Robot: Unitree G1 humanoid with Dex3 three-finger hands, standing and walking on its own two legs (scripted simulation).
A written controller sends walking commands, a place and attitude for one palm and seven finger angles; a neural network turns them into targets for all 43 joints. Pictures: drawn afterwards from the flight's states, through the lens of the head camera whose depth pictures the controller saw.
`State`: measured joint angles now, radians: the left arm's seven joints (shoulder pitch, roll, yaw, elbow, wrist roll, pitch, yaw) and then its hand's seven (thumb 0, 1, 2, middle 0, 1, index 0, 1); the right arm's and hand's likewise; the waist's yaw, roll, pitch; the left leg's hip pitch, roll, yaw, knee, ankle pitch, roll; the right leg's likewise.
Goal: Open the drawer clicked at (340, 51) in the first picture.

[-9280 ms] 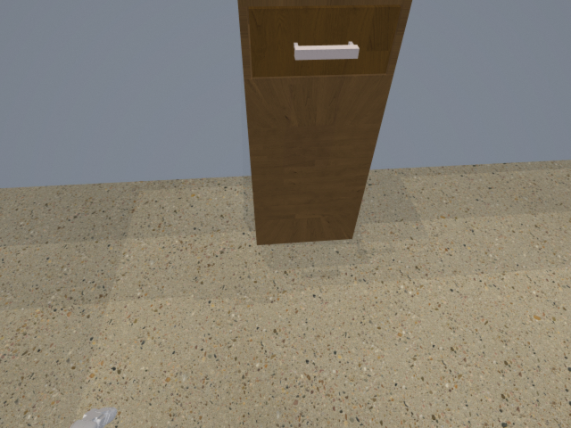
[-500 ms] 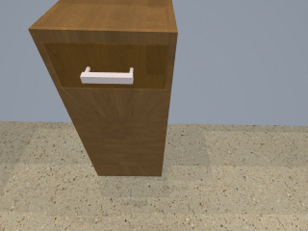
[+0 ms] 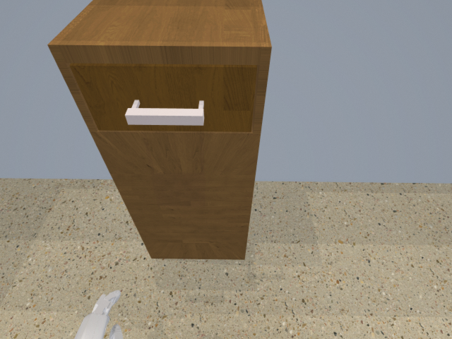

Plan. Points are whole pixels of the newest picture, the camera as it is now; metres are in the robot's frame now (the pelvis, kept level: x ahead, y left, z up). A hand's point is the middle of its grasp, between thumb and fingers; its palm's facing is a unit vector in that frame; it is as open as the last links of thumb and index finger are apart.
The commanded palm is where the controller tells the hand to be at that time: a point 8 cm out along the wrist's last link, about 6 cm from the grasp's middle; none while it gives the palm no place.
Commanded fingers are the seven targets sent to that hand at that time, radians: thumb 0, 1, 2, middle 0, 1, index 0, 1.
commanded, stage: raise the hand with hooked fingers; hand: left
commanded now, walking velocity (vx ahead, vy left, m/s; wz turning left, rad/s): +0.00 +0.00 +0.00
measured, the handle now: (167, 110) +0.55 +0.18 +0.11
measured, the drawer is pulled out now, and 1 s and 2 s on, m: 0.00 0.00 0.00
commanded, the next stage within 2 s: move the hooked fingers above the handle in 1.86 s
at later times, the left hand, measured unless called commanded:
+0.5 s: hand (103, 281) +0.20 +0.21 +0.04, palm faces +0.20 -0.04 -0.98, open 9.9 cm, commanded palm +0.17 +0.22 +0.08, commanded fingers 0.00 0.13 0.57 -0.25 -0.80 -0.25 -0.80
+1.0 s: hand (83, 201) +0.28 +0.24 +0.14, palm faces +0.24 -0.07 -0.97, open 12.8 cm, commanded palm +0.24 +0.23 +0.20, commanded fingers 0.00 -0.45 0.32 -0.30 -1.17 -0.30 -1.17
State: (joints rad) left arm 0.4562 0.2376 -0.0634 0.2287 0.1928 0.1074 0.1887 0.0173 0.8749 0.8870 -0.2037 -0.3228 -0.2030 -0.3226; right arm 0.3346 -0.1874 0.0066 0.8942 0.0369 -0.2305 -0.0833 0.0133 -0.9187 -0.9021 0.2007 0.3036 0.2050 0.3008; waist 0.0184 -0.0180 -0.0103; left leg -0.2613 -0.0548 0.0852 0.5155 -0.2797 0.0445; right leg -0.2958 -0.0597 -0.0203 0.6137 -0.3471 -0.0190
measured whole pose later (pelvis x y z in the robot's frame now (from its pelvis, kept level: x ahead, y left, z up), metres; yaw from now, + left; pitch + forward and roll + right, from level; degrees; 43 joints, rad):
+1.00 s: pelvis +0.00 -0.01 +0.00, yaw -1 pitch +1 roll +1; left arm 0.09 0.51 0.04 -0.18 0.86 0.11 0.15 0.00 -0.24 0.42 -0.30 -1.03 -0.30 -1.03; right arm 0.11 -0.30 -0.04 0.65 0.02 0.10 -0.04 0.01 -0.90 -0.90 0.20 0.30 0.20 0.30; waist 0.09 0.09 -0.01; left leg -0.25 -0.03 0.00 0.52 -0.28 0.01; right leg -0.26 0.00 -0.02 0.55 -0.30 -0.02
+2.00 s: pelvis -0.03 -0.02 +0.01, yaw -1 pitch -2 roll +1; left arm -0.26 0.58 -0.04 -0.11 0.82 0.18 -0.25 0.00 -0.49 0.30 -0.31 -1.20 -0.31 -1.20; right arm 0.09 -0.28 0.04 0.61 0.04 0.09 0.00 0.01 -0.90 -0.90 0.20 0.30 0.20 0.30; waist 0.09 0.13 0.01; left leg -0.19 -0.03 -0.01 0.41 -0.19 0.01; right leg -0.21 0.00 -0.02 0.46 -0.22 -0.02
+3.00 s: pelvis +0.01 -0.01 +0.01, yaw -1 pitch +4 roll +1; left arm -0.65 0.47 -0.18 0.35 0.89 0.04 -0.06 0.00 -0.49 0.30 -0.32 -1.20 -0.32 -1.20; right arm 0.15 -0.26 0.01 0.65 0.04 0.11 -0.02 0.01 -0.90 -0.90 0.20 0.30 0.20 0.30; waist 0.03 0.07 -0.03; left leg -0.27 -0.04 0.00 0.45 -0.24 0.02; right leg -0.28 -0.01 -0.02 0.48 -0.27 -0.01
